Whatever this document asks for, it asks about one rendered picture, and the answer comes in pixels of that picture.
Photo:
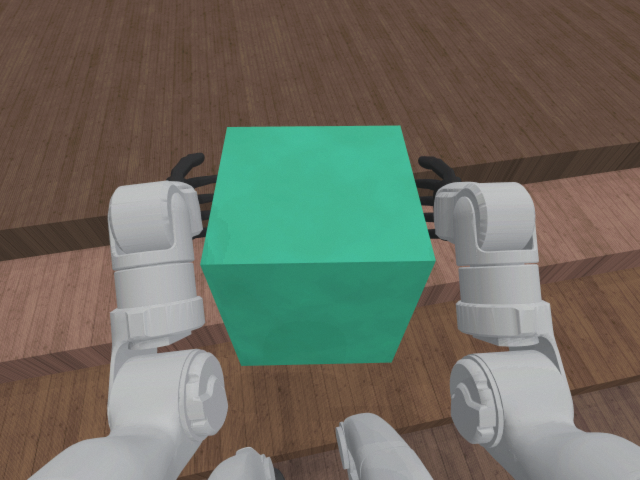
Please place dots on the right robot hand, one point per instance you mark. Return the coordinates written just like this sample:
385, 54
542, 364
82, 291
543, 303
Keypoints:
443, 171

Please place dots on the carton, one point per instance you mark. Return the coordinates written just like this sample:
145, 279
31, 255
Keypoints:
317, 249

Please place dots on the left robot upper arm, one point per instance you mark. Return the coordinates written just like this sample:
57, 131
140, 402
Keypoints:
162, 406

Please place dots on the left robot hand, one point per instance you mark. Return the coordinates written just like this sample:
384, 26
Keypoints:
182, 169

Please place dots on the right robot upper arm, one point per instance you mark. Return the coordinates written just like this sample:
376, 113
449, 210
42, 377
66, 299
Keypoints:
517, 406

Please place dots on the right robot forearm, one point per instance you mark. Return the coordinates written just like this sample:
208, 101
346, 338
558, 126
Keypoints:
493, 228

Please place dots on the left robot shin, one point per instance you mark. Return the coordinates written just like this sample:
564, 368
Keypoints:
246, 449

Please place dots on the right robot thigh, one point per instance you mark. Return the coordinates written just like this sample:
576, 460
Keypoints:
370, 445

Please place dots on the left robot forearm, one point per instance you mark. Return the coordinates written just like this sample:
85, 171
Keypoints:
151, 226

